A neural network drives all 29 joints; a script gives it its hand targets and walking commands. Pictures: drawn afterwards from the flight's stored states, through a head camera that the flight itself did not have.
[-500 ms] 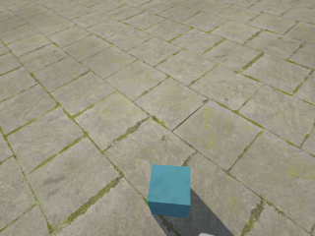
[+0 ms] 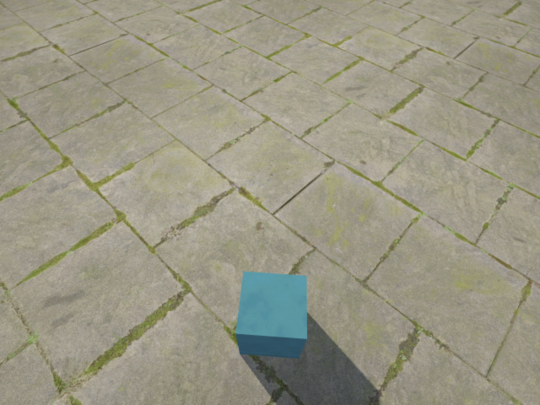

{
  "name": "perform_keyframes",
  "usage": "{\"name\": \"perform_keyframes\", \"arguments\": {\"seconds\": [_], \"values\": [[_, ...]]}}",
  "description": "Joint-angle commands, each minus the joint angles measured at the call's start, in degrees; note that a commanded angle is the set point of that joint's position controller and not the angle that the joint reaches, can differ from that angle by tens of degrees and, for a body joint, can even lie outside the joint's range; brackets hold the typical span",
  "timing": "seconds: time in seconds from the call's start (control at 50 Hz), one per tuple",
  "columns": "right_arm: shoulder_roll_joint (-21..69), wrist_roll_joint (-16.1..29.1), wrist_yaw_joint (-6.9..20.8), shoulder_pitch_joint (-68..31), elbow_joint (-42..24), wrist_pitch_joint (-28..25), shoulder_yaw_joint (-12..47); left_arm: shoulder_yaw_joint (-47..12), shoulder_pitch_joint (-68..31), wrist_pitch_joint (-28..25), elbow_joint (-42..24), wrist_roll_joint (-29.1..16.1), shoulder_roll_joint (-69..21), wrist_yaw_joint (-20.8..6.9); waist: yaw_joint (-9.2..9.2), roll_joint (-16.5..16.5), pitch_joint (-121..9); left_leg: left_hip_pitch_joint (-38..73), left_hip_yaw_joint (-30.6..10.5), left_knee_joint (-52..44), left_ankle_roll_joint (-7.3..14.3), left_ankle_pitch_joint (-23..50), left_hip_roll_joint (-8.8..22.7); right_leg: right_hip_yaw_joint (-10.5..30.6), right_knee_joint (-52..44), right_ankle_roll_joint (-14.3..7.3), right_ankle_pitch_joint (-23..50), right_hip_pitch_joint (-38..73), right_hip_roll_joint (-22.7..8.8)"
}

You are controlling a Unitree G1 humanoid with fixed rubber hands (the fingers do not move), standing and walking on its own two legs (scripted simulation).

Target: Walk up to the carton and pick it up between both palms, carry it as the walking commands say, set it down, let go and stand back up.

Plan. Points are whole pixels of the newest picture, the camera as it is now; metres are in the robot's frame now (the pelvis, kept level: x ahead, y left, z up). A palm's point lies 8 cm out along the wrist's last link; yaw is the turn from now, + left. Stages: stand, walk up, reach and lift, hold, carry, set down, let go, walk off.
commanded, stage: walk up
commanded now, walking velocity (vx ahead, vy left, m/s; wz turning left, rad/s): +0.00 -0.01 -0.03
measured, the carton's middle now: (272, 316) +0.46 +0.01 -0.65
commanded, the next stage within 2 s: none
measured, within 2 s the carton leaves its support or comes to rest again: neither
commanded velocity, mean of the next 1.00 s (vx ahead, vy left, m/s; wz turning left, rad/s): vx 0.06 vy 0.05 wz -0.03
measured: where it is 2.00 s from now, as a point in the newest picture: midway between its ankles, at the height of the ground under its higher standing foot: outside the picture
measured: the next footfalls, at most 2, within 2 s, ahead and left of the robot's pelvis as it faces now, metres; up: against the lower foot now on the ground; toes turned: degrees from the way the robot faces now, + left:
left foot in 1.02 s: +0.12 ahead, +0.13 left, +0.00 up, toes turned +7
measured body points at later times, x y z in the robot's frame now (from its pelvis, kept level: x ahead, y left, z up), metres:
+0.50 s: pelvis +0.00 -0.01 +0.00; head +0.03 -0.02 +0.45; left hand +0.06 +0.23 -0.14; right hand +0.03 -0.25 -0.16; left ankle -0.03 +0.08 -0.74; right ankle +0.05 -0.13 -0.74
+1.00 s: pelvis +0.06 +0.01 +0.00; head +0.09 -0.01 +0.45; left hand +0.10 +0.26 -0.14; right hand +0.13 -0.23 -0.16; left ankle +0.07 +0.12 -0.73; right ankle +0.05 -0.13 -0.74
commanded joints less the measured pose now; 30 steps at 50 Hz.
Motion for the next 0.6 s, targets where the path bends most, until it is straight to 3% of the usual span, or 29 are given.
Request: {"name": "perform_keyframes", "arguments": {"seconds": [0.0, 0.06, 0.1, 0.16, 0.2, 0.24, 0.3, 0.32, 0.36, 0.4, 0.42, 0.44, 0.48, 0.5, 0.52, 0.54, 0.56, 0.58], "values": [[-6.52, -0.07, -1.28, 0.35, -2.95, -2.06, -2.25, 0.64, 3.13, -2.56, 3.19, 0.27, 5.21, 0.88, -0.03, 9.37, -10.47, 8.25, -5.59, -1.8, 0.99, 29.26, 11.33, -1.69, -0.05, -1.26, 11.7, 6.56, -2.57], [-4.95, 0.17, -1.73, 2.34, -1.71, -1.5, -2.09, 1.12, 2.75, -2.57, 3.77, 0.13, 5.67, 1.07, 0.01, 5.37, -10.61, 4.25, -4.24, -2.17, -0.44, 20.91, 8.85, 1.77, 0.6, -2.47, 21.26, 10.34, -5.17], [-5.26, 0.13, -1.72, 1.76, -2.33, -0.92, -2.56, 1.02, 3.58, -2.35, 4.37, 0.27, 5.07, 1.24, -0.04, 4.69, -9.39, 4.11, -4.11, -3.49, -0.5, 13.76, 8.89, 2.49, -0.32, -2.36, 18.28, 8.68, -5.06], [-5.96, 0.02, -1.55, 0.4, -2.26, -0.69, -2.65, 0.97, 2.59, -1.87, 4.0, 0.45, 4.84, 1.27, 0.15, 4.27, -7.2, 1.59, -7.07, -7.67, 0.49, 4.21, 10.28, 1.81, -1.6, -1.59, 8.67, 7.27, -3.46], [-6.15, -0.22, -1.4, -0.79, -2.71, -0.71, -2.69, 0.91, 3.09, -2.02, 4.36, 0.54, 4.22, 1.1, 0.34, 4.6, -5.72, 0.83, -7.14, -8.45, 0.87, 2.34, 10.59, 1.5, -2.1, -1.38, 5.62, 6.15, -2.75], [-6.57, -0.22, -1.43, -0.68, -2.7, -0.6, -2.87, 1.1, 3.48, -2.32, 4.48, 0.39, 4.39, 1.1, 0.55, 1.77, -5.88, 1.13, -6.02, -6.82, 0.62, 3.23, 10.29, 2.24, -1.86, -1.57, 7.99, 6.09, -3.39], [-7.06, -0.05, -1.45, 0.14, -2.68, -0.56, -3.07, 1.17, 4.36, -2.77, 4.35, 0.3, 5.63, 1.21, 0.3, 0.89, -8.34, 1.84, -4.59, -4.49, -0.28, 1.77, 8.66, 4.79, -3.31, -1.97, 11.35, 6.98, -4.66], [-6.26, 0.06, -1.53, 0.52, -2.39, -0.33, -2.84, 1.25, 4.06, -2.66, 4.26, 0.46, 6.11, 1.28, 0.3, -1.67, -7.52, 1.83, -4.49, -3.65, -0.52, 0.67, 7.92, 6.41, -4.88, -2.22, 9.13, 6.01, -5.58], [-5.69, 0.01, -1.39, 0.9, -2.11, 0.02, -2.85, 1.17, 4.05, -2.65, 4.02, 0.68, 6.54, 1.32, 0.3, -1.01, -6.76, 1.92, -4.18, -2.98, -0.85, -0.33, 6.75, 9.54, -7.62, -2.59, 5.17, 4.58, -7.07], [-4.86, -0.01, -1.23, 2.13, -1.66, 0.17, -2.8, 1.28, 3.92, -2.67, 3.58, 0.65, 6.91, 1.5, -0.05, -2.77, -6.85, 2.71, -4.1, -1.82, -1.45, -1.32, 5.89, 12.45, -10.58, -3.13, 0.65, 3.64, -8.28], [-4.97, 0.08, -1.22, 2.44, -1.26, 0.28, -2.92, 1.27, 4.1, -2.62, 3.55, 0.7, 7.12, 1.52, -0.02, -1.94, -7.35, 3.61, -3.82, -1.61, -1.51, -0.43, 5.7, 13.19, -10.75, -3.21, 1.2, 3.25, -8.74], [-4.91, -0.06, -1.26, 2.78, -1.61, -0.01, -2.82, 1.12, 2.77, -2.57, 2.97, 0.49, 7.04, 1.42, -0.86, -2.28, -7.26, 5.04, -4.67, -2.54, -1.16, -0.07, 6.72, 11.45, -9.62, -2.91, 1.27, 1.34, -7.21], [-5.76, -0.25, -1.23, 3.23, -1.27, -0.22, -3.03, 0.92, 1.76, -2.44, 2.71, 0.49, 4.9, 1.22, -1.08, 2.34, -5.34, 4.5, -6.97, -6.7, 0.09, -1.33, 9.11, 7.31, -7.35, -1.69, 0.02, -0.19, -4.69], [-6.42, -0.37, -0.82, 4.32, 0.19, -0.42, -3.5, 1.88, 3.94, -2.66, 3.65, 1.31, 4.78, 1.3, -0.66, 3.5, -5.58, 5.34, -8.09, -7.57, 0.77, -4.64, 10.83, 4.2, -5.22, -1.54, -5.95, -0.34, -3.57], [-8.69, -1.27, 0.52, 5.05, -1.84, 0.5, -4.13, 2.23, 6.46, -2.04, 2.42, 1.33, 9.17, 0.95, -0.92, 9.13, -10.29, 3.6, -9.21, -6.79, 1.76, -22.58, 9.3, 5.35, -1.97, -1.37, -21.35, 0.96, -3.39], [-9.38, -1.36, 0.94, 3.63, -1.92, 0.8, -4.36, 2.4, 5.88, -1.85, 2.66, 1.64, 9.57, 0.93, -1.23, 8.6, -5.57, 1.26, -11.21, -9.03, 2.49, -29.03, 10.27, 3.2, -0.8, -0.45, -24.36, -2.66, -2.62], [-9.38, -1.36, 1.17, 3.72, -1.64, 0.81, -4.47, 2.31, 3.5, -1.85, 2.12, 1.8, 8.74, 0.82, -1.97, 10.64, -3.46, 1.46, -13.16, -12.08, 3.26, -30.31, 10.84, -1.18, 3.74, 0.79, -22.03, -4.7, -0.36], [-9.62, -1.15, 0.85, 3.67, -1.72, 0.57, -4.33, 2.09, 2.18, -2.05, 1.55, 1.67, 7.52, 0.62, -2.0, 11.94, -1.3, 1.72, -15.56, -13.61, 4.13, -29.72, 13.45, -3.79, 8.09, 0.72, -19.05, -5.62, 0.78]]}}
